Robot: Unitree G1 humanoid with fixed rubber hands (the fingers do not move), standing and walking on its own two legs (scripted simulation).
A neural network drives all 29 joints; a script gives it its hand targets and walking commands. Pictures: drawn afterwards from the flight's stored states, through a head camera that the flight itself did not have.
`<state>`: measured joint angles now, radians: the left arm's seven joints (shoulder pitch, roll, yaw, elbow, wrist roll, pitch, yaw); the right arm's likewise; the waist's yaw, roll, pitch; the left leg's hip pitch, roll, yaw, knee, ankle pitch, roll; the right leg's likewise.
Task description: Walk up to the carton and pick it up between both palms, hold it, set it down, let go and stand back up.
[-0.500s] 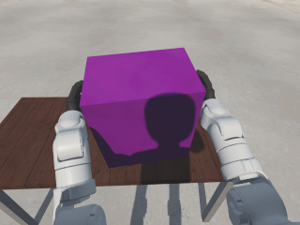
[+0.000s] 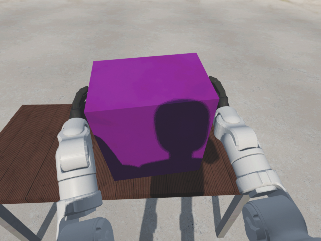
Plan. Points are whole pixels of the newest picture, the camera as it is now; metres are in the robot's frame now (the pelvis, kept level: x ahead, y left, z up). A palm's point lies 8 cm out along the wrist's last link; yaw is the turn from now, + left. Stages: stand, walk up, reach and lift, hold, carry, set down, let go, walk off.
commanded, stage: hold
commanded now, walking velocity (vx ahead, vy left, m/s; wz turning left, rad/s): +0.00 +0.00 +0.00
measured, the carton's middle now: (152, 121) +0.38 +0.01 +0.15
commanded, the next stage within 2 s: set down in 0.74 s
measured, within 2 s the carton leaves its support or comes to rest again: neither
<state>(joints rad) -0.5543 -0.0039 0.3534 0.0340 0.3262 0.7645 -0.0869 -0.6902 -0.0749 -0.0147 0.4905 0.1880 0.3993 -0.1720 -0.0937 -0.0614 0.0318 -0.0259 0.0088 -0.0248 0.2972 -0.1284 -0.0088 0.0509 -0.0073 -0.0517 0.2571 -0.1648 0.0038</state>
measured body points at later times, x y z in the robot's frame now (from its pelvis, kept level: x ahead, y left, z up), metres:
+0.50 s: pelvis +0.00 +0.00 +0.00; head -0.05 +0.03 +0.45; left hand +0.37 +0.18 +0.19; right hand +0.38 -0.15 +0.21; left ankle +0.03 +0.12 -0.75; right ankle +0.00 -0.12 -0.75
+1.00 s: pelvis +0.00 +0.00 +0.00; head -0.05 +0.03 +0.45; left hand +0.37 +0.19 +0.21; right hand +0.38 -0.14 +0.21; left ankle +0.03 +0.12 -0.75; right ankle +0.00 -0.12 -0.75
